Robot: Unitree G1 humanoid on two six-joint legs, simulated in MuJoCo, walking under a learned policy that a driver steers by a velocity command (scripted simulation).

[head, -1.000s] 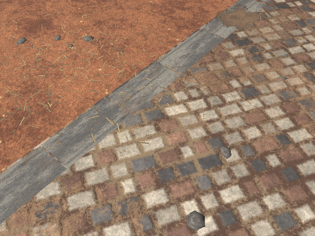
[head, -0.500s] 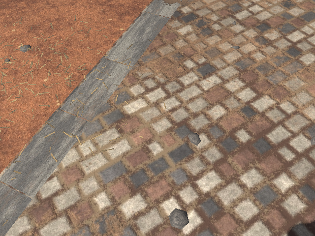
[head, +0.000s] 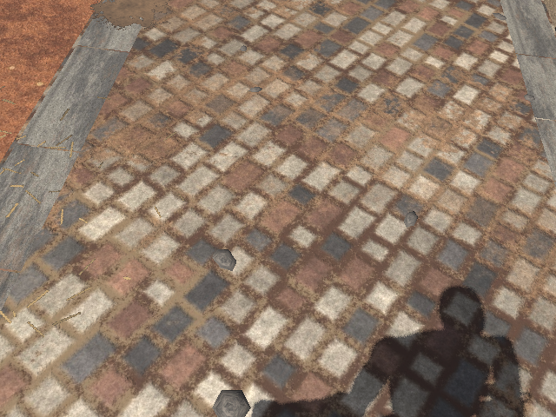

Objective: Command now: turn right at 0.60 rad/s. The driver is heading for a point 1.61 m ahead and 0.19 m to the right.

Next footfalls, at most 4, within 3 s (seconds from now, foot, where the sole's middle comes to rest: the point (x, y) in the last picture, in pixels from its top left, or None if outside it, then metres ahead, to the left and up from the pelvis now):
0.26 right None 0.02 -0.13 -0.78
0.78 left None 0.10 0.05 -0.78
1.88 left None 0.43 -0.11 -0.78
2.42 right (419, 348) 0.65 -0.38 -0.78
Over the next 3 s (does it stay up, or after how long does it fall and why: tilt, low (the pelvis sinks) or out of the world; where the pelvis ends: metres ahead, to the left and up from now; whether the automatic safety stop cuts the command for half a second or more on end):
stays up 0.83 -0.32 -0.03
